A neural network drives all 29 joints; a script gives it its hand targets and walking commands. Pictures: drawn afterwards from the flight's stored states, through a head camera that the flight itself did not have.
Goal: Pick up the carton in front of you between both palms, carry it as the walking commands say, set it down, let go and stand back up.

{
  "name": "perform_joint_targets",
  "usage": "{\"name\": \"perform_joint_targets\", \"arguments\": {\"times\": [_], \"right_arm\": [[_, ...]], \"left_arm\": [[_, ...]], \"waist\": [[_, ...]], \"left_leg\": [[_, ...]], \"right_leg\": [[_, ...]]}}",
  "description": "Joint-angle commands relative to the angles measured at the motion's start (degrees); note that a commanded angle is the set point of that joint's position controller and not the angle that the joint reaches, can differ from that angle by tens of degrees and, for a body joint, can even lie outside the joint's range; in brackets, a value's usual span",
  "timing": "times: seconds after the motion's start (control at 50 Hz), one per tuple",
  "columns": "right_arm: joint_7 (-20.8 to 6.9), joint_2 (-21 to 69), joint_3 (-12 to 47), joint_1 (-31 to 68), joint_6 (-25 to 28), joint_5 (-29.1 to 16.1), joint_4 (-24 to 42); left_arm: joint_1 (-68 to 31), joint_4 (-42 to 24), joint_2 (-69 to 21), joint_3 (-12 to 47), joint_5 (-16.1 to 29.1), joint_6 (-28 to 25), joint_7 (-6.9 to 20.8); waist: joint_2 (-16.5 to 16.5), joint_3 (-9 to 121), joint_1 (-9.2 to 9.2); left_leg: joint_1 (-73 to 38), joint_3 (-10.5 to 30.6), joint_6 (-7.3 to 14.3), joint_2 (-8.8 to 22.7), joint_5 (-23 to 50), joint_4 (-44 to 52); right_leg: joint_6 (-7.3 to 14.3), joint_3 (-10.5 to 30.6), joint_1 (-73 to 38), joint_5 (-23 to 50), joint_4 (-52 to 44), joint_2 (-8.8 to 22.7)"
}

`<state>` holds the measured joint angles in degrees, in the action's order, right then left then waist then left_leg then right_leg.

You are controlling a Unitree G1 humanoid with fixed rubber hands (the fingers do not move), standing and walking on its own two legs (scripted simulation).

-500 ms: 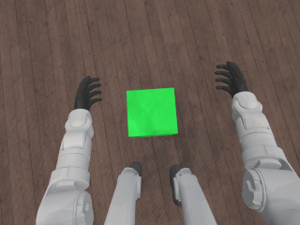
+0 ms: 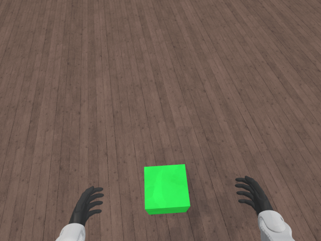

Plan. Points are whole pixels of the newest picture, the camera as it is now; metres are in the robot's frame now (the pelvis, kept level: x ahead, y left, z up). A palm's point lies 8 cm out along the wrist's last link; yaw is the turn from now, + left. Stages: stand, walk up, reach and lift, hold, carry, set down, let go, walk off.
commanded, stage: let go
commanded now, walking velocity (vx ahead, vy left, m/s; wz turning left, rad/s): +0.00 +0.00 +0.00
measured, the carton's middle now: (166, 190) +0.37 +0.01 -0.64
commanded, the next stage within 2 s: stand in 0.58 s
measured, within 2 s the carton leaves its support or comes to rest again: neither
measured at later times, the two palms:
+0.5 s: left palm (73, 238) +0.16 +0.23 -0.05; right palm (278, 236) +0.16 -0.23 -0.05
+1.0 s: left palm out of the picture +0.13 +0.29 -0.08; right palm out of the picture +0.14 -0.29 -0.07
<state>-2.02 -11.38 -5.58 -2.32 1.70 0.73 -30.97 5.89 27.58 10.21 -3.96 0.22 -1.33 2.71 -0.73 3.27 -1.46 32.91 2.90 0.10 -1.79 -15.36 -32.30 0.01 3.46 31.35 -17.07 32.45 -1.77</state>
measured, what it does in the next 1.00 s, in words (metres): stands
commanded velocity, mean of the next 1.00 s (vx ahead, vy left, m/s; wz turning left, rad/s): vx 0.00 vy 0.00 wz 0.00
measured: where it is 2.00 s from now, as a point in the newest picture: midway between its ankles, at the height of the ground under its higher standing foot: outside the picture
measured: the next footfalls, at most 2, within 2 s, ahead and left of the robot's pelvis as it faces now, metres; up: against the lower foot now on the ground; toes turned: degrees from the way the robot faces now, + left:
none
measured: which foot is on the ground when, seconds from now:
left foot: down 0.00-1.00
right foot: down 0.00-1.00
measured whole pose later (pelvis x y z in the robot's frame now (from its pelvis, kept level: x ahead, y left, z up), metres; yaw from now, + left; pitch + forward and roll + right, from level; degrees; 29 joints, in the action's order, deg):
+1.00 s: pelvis +0.01 +0.01 +0.01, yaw +0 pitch -1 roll +0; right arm 1.3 -19.4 -2.3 -10.3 -0.3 2.3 -43.2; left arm 10.9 42.7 19.4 -2.2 -2.1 0.7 -1.3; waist 1.1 -0.5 0.0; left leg 10.9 3.0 0.8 -1.8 -16.9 -28.5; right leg -0.2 3.4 8.5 -17.7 26.8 -1.5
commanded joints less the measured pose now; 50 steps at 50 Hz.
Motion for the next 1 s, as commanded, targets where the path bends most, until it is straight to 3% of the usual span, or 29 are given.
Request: {"name": "perform_joint_targets", "arguments": {"times": [0.0,0.2,0.28,0.48,0.5,0.56,0.58,0.64,0.76,0.98], "right_arm": [[-0.1,-5.3,-0.6,-4.2,1.0,-0.2,6.9],[-1.9,-5.2,1.5,-7.8,-4.9,-0.3,11.0],[-2.3,-5.5,1.6,-7.0,-7.5,-0.1,11.6],[-2.1,-5.4,1.2,-7.4,-9.3,0.6,12.6],[-1.1,-5.8,0.5,-10.9,-7.6,-0.2,9.0],[-0.4,-6.1,1.9,-8.6,-6.9,-0.8,10.8],[2.0,-12.2,0.3,-6.4,-5.2,1.6,2.9],[3.1,-12.5,0.6,-7.7,-3.4,2.0,0.3],[3.0,-13.6,1.1,-6.2,-1.9,1.6,-4.0],[3.6,-16.7,1.4,-6.4,-1.1,1.5,-9.5]], "left_arm": [[4.1,-6.5,5.7,-0.6,0.3,-0.9,0.2],[4.5,-8.3,7.3,0.4,-0.1,4.7,1.5],[4.3,-8.3,7.3,-0.1,-0.9,7.4,1.6],[4.0,-9.3,7.1,-0.5,-1.8,9.1,1.4],[2.1,-12.6,8.5,-0.5,-2.9,12.2,-0.1],[3.5,-11.8,7.5,0.7,-1.9,13.4,-1.3],[3.4,-2.8,14.3,-1.2,-1.4,8.9,-3.8],[3.8,0.0,13.6,-0.7,-2.5,4.5,-4.2],[3.1,5.4,14.5,-0.6,-2.4,2.2,-3.8],[3.4,12.3,17.1,0.0,-2.3,1.0,-4.3]], "waist": [[1.2,14.5,0.63],[1.1,-3.8,1.42],[0.8,-7.7,1.08],[0.9,-7.1,1.30],[-0.7,-3.6,1.99],[0.9,-4.7,1.38],[4.8,-6.4,0.14],[2.4,-4.5,1.27],[0.7,-0.4,1.30],[0.0,-0.5,1.51]], "left_leg": [[-22.4,-0.8,-1.8,-0.4,25.0,4.7],[-26.7,-2.3,-1.1,-0.6,7.9,11.5],[-27.5,-2.5,-1.0,-0.6,5.4,11.1],[-31.4,-2.3,-0.8,-0.8,10.4,9.9],[-31.4,-2.3,-1.6,-2.1,10.2,8.1],[-28.7,-2.0,-1.4,-1.9,9.9,7.5],[-21.6,0.3,-1.4,2.7,9.1,6.1],[-21.2,1.9,-0.8,3.4,4.5,6.8],[-22.2,3.1,0.0,4.6,11.9,6.3],[-24.5,4.5,0.7,5.8,17.8,7.2]], "right_leg": [[-1.1,-1.9,-14.5,22.8,-6.0,-0.7],[-1.0,-2.6,-20.9,8.3,-12.8,0.0],[-0.7,-2.7,-21.1,4.9,-12.8,0.1],[-0.9,-2.5,-23.5,10.2,-11.7,-0.5],[-0.5,-2.3,-25.6,14.1,-9.9,-0.4],[-0.7,-2.3,-24.6,14.5,-9.1,-0.4],[-1.6,-0.5,-17.8,8.6,-9.0,2.9],[-0.6,2.4,-17.8,1.4,-9.8,3.8],[-0.3,2.5,-20.9,11.2,-8.0,4.3],[0.1,3.0,-22.9,16.1,-8.5,5.2]]}}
